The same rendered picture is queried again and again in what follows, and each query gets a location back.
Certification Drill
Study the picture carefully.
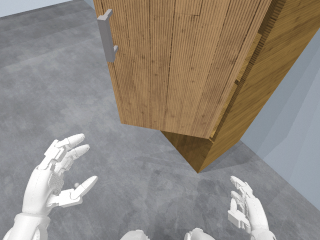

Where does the right robot shin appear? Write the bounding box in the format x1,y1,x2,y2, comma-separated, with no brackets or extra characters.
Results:
192,228,203,232

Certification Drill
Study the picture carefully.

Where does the right robot hand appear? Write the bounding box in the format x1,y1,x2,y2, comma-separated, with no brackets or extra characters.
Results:
228,176,269,235

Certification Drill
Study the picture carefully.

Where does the left robot hand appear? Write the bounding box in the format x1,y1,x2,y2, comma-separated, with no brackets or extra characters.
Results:
22,133,98,216

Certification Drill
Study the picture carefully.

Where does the handle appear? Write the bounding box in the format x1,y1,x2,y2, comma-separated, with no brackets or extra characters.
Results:
97,9,119,63

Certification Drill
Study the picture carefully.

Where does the right robot forearm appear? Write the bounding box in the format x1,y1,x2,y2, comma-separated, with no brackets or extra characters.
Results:
249,229,277,240

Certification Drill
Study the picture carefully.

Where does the left robot forearm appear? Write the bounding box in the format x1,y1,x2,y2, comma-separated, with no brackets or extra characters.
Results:
3,212,51,240

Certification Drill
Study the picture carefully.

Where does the left robot thigh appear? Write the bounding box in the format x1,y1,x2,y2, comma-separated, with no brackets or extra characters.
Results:
120,230,150,240

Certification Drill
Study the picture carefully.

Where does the cupboard door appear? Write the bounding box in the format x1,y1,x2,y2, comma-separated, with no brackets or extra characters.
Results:
93,0,272,139

